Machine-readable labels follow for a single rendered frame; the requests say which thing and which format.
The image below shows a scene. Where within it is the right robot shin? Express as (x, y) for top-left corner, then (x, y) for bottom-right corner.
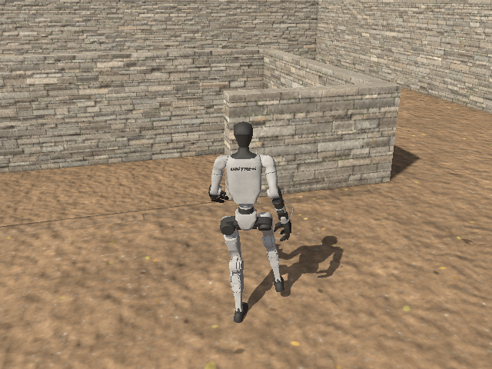
(267, 235), (281, 283)

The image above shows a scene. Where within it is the robot right hand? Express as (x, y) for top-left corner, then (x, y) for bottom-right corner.
(274, 220), (291, 241)

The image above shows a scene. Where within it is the robot left forearm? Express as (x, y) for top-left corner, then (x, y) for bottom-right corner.
(208, 185), (219, 200)

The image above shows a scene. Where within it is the robot right upper arm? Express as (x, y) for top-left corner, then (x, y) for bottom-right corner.
(260, 155), (279, 199)

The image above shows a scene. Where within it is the robot left hand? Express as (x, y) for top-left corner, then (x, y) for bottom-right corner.
(211, 191), (229, 203)

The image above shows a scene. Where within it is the robot left upper arm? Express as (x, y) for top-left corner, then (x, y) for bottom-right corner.
(210, 155), (228, 195)

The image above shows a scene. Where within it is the robot right forearm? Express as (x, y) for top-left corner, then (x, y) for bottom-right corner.
(272, 187), (290, 224)

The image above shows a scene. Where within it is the robot head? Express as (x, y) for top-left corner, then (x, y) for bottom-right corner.
(231, 121), (257, 159)

